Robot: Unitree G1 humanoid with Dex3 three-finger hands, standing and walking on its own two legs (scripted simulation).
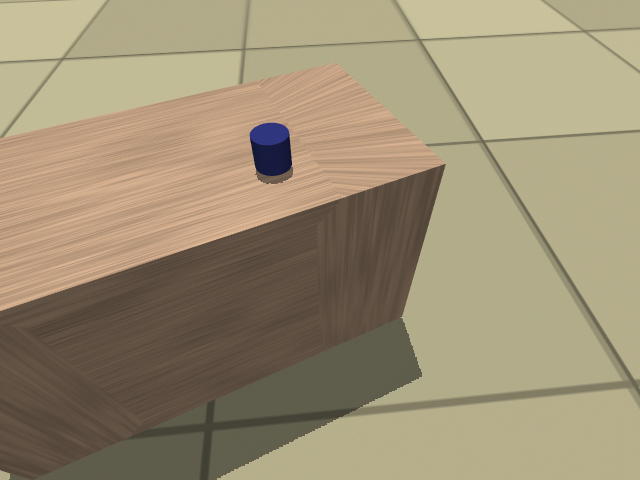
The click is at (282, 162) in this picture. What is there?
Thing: squat round
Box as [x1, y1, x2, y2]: [250, 123, 291, 175]
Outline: 256,126 250,132 250,140 256,169 259,172 267,175 276,175 283,173 291,165 289,136 287,128 278,123 264,123
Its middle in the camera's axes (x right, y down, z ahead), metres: -0.11 -0.21 +0.86
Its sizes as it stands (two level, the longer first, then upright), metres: 0.086 0.086 0.082
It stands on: a support 0.70 m high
